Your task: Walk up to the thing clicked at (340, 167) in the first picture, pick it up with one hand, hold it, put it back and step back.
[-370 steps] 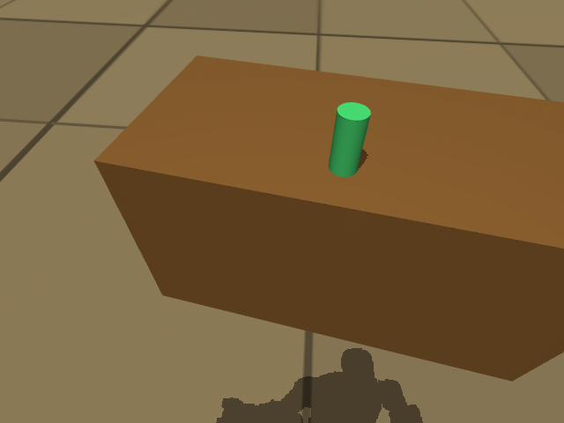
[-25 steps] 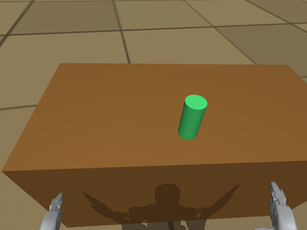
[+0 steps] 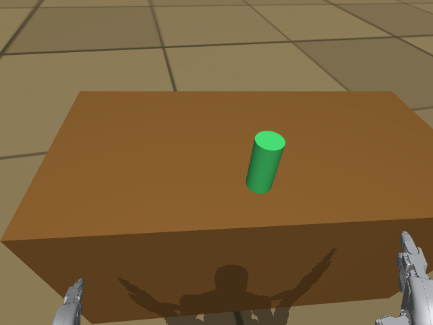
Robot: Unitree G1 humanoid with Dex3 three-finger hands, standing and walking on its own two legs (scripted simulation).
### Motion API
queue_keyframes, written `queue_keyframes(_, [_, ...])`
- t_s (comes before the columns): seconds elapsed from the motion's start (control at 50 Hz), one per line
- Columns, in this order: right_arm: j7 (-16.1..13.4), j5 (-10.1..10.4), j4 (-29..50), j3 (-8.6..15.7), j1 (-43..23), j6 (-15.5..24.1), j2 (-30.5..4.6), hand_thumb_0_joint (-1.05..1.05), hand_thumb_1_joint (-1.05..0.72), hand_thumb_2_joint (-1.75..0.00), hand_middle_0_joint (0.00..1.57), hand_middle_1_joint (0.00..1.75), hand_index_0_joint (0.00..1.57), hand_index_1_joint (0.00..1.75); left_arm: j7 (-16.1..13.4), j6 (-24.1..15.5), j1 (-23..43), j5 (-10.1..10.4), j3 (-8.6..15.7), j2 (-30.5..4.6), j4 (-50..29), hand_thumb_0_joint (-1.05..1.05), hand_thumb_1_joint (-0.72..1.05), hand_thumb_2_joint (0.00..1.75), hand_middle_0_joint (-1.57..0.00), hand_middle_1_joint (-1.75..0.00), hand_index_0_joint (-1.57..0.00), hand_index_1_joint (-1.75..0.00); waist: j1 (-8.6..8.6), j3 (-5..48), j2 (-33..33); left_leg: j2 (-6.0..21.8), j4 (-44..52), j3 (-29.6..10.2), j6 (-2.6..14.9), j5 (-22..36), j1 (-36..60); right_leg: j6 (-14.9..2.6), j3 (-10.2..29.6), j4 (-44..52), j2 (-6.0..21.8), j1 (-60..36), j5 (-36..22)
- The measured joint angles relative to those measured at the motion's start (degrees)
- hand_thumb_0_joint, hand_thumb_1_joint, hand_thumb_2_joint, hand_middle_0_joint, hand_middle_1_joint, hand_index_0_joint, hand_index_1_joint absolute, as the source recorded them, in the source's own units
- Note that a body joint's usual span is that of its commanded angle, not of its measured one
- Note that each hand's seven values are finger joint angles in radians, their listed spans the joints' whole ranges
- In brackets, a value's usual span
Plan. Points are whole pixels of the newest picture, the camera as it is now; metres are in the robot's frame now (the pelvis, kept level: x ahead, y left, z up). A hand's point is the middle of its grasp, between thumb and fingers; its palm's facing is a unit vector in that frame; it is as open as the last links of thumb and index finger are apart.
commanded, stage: rise first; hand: right
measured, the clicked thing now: (263, 163) +0.52 -0.13 +0.00
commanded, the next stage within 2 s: go down in 0.40 s
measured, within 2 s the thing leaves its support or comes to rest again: neither
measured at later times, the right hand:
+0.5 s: hand (386, 291) +0.18 -0.26 +0.07, palm faces +0.32 +0.87 -0.38, open 17.7 cm
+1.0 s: hand (383, 269) +0.21 -0.26 +0.08, palm faces +0.30 +0.90 -0.33, open 17.7 cm
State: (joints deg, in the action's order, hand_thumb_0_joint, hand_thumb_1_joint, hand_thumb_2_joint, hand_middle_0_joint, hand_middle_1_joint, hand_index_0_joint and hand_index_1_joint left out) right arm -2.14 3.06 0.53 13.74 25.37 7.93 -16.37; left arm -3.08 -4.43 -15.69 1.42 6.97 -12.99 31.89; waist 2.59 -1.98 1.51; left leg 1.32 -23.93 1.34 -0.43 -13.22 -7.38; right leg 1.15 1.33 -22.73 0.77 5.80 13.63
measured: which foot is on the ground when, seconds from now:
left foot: down 0.00-1.00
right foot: down 0.00-1.00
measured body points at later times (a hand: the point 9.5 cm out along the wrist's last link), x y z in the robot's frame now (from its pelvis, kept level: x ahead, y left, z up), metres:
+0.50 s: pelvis -0.01 +0.00 +0.00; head -0.01 +0.01 +0.45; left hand +0.15 +0.26 -0.09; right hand +0.15 -0.30 +0.09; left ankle +0.00 +0.12 -0.74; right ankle -0.01 -0.13 -0.74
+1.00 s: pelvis +0.00 +0.00 +0.00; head +0.00 +0.01 +0.45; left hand +0.16 +0.26 -0.09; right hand +0.19 -0.31 +0.10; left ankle +0.00 +0.12 -0.74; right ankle -0.01 -0.13 -0.74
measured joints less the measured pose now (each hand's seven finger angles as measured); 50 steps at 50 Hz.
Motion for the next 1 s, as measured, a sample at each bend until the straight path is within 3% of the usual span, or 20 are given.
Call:
queue_keyframes(0.52, [0.7,-0.3,4.1,1.6,0.5,5.1,-0.5,-0.02,0.6,-0.05,0.05,0.06,0.05,0.06,0.4,-2.1,1.3,-0.4,0.8,0.7,4.0,-0.01,-0.54,0.09,-0.05,-0.07,-0.05,-0.07,0.15,-1.3,0.6,0.1,-0.1,0.0,-0.06,0.9,-0.8,-0.12,0.0,-0.4,-0.1,0.9,-0.7])
queue_keyframes(0.62, [1.0,-0.8,5.2,2.3,0.6,7.0,0.5,-0.02,0.59,-0.04,0.05,0.06,0.06,0.06,0.9,-2.4,2.4,-1.6,0.8,1.3,5.0,-0.01,-0.53,0.07,-0.05,-0.07,-0.05,-0.07,-0.14,-0.4,0.5,0.2,-0.7,0.2,-0.14,0.4,-1.6,-0.14,0.2,-1.1,-0.2,1.9,-0.3])
queue_keyframes(0.72, [2.4,0.1,2.1,4.0,-1.4,7.5,0.8,-0.02,0.59,-0.03,0.05,0.06,0.06,0.05,0.8,-2.0,4.2,-2.0,2.5,0.8,7.5,-0.01,-0.53,0.05,-0.06,-0.06,-0.05,-0.06,-0.73,0.9,0.7,0.3,-1.8,0.2,-0.19,-0.4,-2.3,-0.17,0.2,-2.1,-0.3,2.5,0.4])
queue_keyframes(0.9, [5.7,1.3,1.0,4.6,-3.0,7.3,0.1,-0.02,0.6,-0.02,0.05,0.06,0.06,0.05,0.5,-1.4,4.4,-1.7,1.2,0.4,7.9,-0.01,-0.53,0.04,-0.05,-0.05,-0.04,-0.05,-0.8,1.3,-0.1,0.0,-2.4,0.0,-0.05,-0.9,-3.1,-0.01,0.0,-2.7,0.0,3.2,1.1])
queue_keyframes(1.0, [6.3,2.3,0.1,6.1,-4.2,7.5,-0.3,-0.02,0.6,-0.02,0.05,0.06,0.06,0.05,0.4,-1.0,4.4,-1.8,1.6,0.7,7.0,-0.01,-0.53,0.04,-0.05,-0.05,-0.05,-0.05,-1.13,0.9,0.1,0.0,-2.6,0.1,-0.06,-1.1,-3.4,-0.01,0.1,-3.1,0.1,3.7,1.3])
